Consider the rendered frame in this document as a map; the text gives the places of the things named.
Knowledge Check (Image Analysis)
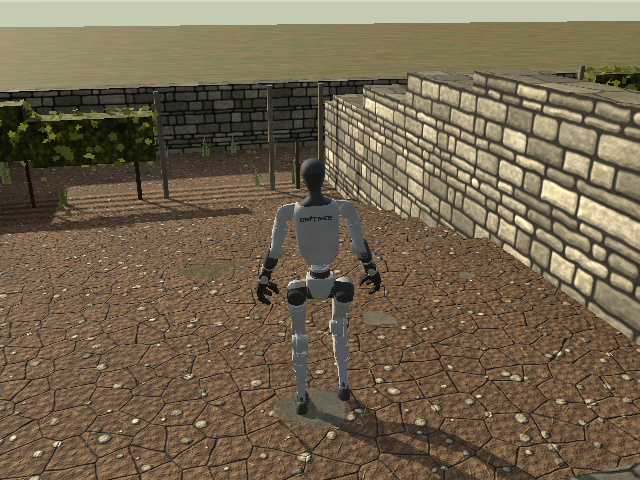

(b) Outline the robot right upper arm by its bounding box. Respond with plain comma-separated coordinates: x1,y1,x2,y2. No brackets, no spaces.
336,200,367,254

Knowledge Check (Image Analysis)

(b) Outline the right robot forearm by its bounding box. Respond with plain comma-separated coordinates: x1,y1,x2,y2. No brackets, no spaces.
357,238,378,276

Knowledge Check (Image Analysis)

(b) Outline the robot left hand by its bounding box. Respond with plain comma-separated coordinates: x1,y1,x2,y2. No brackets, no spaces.
255,281,279,305

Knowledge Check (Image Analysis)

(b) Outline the robot right hand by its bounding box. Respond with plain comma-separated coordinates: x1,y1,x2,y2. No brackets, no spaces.
359,271,382,295

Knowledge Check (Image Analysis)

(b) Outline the humanoid robot head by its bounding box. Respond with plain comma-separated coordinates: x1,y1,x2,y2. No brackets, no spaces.
298,158,332,207

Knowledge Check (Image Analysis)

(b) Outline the robot left upper arm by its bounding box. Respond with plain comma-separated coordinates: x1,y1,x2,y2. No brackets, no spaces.
268,203,295,259

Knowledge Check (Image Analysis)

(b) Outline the left robot forearm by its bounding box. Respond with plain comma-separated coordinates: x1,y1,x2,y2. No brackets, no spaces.
258,244,278,284

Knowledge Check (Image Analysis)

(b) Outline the humanoid robot torso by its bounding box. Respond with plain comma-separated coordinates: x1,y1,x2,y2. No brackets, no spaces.
293,196,340,300

